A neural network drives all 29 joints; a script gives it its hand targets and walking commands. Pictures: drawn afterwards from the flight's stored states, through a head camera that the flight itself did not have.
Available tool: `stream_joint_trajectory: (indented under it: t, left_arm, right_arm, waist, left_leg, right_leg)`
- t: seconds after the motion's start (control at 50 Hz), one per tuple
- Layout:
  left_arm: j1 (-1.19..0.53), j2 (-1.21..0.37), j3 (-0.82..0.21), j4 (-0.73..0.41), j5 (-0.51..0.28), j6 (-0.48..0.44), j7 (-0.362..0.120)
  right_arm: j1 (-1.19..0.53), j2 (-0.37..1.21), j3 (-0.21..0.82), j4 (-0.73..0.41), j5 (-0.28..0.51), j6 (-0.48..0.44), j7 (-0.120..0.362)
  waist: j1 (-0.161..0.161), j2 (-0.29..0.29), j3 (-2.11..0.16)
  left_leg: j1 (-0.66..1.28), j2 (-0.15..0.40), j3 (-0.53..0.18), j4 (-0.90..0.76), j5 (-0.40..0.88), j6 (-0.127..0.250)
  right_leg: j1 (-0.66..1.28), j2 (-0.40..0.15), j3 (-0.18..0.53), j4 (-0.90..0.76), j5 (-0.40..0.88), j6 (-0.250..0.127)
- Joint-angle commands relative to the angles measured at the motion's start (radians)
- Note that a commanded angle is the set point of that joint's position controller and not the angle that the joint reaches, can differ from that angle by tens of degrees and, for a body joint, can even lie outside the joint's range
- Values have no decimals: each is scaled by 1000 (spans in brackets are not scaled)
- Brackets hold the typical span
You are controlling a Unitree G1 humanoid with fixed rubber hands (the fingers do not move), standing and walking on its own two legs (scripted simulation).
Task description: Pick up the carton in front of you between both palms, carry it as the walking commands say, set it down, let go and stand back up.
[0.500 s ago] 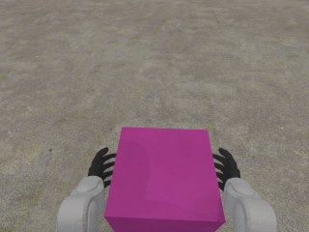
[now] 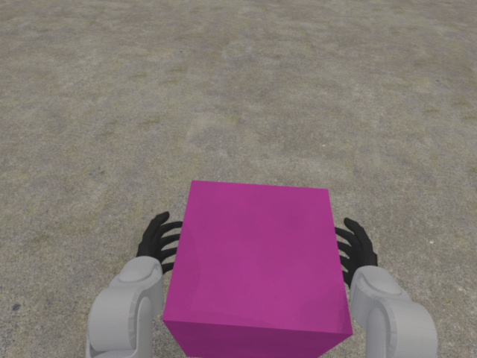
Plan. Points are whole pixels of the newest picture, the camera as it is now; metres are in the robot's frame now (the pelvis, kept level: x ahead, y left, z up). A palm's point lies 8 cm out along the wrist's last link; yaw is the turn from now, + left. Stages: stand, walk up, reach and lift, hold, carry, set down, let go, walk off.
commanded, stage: carry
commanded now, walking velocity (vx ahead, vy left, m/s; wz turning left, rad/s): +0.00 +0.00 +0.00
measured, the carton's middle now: (252, 278) +0.26 -0.01 +0.01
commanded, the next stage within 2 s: hold in 1.94 s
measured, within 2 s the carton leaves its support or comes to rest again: neither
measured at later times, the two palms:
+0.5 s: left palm (177, 160) +0.46 +0.14 +0.08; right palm (328, 161) +0.48 -0.16 +0.08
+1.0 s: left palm (169, 155) +0.48 +0.16 +0.07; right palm (316, 157) +0.50 -0.14 +0.07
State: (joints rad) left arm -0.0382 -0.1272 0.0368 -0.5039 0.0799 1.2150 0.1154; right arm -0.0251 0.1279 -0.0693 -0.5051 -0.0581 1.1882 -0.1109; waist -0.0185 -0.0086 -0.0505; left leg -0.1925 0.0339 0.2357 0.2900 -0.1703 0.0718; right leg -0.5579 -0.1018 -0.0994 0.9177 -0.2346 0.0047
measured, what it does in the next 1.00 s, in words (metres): walks ahead: right foot, then left foot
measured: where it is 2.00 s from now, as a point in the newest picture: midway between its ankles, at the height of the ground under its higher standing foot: outside the picture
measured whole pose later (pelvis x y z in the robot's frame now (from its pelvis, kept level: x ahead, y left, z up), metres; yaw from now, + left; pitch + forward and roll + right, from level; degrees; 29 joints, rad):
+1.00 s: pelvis +0.25 +0.00 -0.02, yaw +3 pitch +3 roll -1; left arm -0.04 -0.13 0.05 -0.45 0.08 1.22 0.11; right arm -0.04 0.13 -0.07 -0.45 -0.08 1.21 -0.10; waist 0.00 0.02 -0.12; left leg -0.12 0.05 0.13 0.49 -0.43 0.00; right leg -0.31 -0.08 -0.21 0.56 -0.29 0.00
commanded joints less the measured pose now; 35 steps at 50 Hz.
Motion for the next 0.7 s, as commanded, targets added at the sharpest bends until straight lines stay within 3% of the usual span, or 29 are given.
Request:
stream_joint_trajectory:
  t: [0.0,0.08,0.12,0.16,0.18,0.2,0.22,0.24,0.28,0.3,0.34,0.38,0.4,0.44,0.52,0.68]
  left_arm:
    - [-378,-895,-699,-104,-330,-33,-163]
    - [-399,-847,-707,-127,-346,-8,-161]
    - [-400,-822,-699,-121,-353,6,-165]
    - [-395,-806,-684,-105,-350,17,-169]
    - [-392,-795,-670,-94,-345,23,-171]
    - [-398,-787,-656,-75,-343,27,-173]
    - [-364,-808,-647,-33,-337,22,-176]
    - [-335,-838,-642,-22,-335,12,-180]
    - [-381,-900,-646,-35,-346,-9,-190]
    - [-398,-931,-651,-36,-350,-19,-194]
    - [-410,-952,-657,-52,-356,-35,-198]
    - [-397,-941,-666,-68,-351,-43,-198]
    - [-416,-927,-668,-93,-349,-44,-199]
    - [-420,-897,-671,-88,-350,-32,-194]
    - [-373,-837,-658,-53,-337,-4,-183]
    - [-425,-865,-672,-63,-347,-3,-181]
  right_arm:
    - [-373,871,696,-89,345,0,203]
    - [-339,819,666,-82,316,16,194]
    - [-336,802,655,-76,302,28,188]
    - [-351,782,646,-67,295,41,184]
    - [-356,770,643,-61,293,47,181]
    - [-365,764,650,-56,295,55,179]
    - [-357,772,657,-47,303,62,178]
    - [-370,794,673,-60,314,58,181]
    - [-413,875,703,-57,328,40,190]
    - [-439,908,714,-67,340,30,194]
    - [-443,945,731,-69,345,11,195]
    - [-419,946,735,-77,338,2,193]
    - [-426,942,737,-85,332,-1,191]
    - [-434,896,718,-88,325,9,186]
    - [-350,832,672,-21,297,31,179]
    - [-399,859,672,-30,313,28,183]
  waist:
    - [15,143,-225]
    - [6,175,-181]
    - [3,171,-177]
    - [22,122,-175]
    - [24,93,-203]
    - [27,-51,-297]
    - [41,-173,-383]
    - [36,-191,-393]
    - [25,-122,-366]
    - [24,-135,-353]
    - [17,-134,-376]
    - [17,-93,-381]
    - [20,-47,-352]
    - [22,12,-311]
    - [18,34,-307]
    - [15,38,-289]
  left_leg:
    - [222,219,-92,-63,525,33]
    - [233,193,-22,-1,674,12]
    - [235,183,-12,64,632,-5]
    - [175,155,12,191,581,-57]
    - [104,140,-5,252,468,-95]
    - [-43,103,-37,399,178,-127]
    - [-155,37,-90,518,-217,-141]
    - [-172,23,-133,558,-426,-131]
    - [-148,51,-192,370,-460,-99]
    - [-104,48,-183,265,-424,-90]
    - [-5,39,-141,132,-196,-92]
    - [73,75,-139,71,-13,-103]
    - [33,118,-166,79,55,-103]
    - [53,149,-161,151,253,-105]
    - [59,134,-156,205,473,-99]
    - [73,129,-159,203,574,-93]
  right_leg:
    - [3,19,-43,-170,67,12]
    - [75,67,-94,-346,217,13]
    - [152,79,-116,-424,274,10]
    - [333,84,-139,-597,428,12]
    - [475,16,-88,-595,565,13]
    - [704,-160,67,-459,1000,-59]
    - [825,-277,210,-458,1159,-178]
    - [786,-296,247,-518,1078,-219]
    - [709,-250,172,-565,834,-177]
    - [664,-218,135,-579,730,-147]
    - [608,-164,64,-566,549,-105]
    - [542,-123,12,-534,428,-74]
    - [541,-97,-20,-503,391,-54]
    - [489,-82,-16,-454,496,-42]
    - [473,-78,-16,-360,680,-41]
    - [455,-54,-33,-346,608,-23]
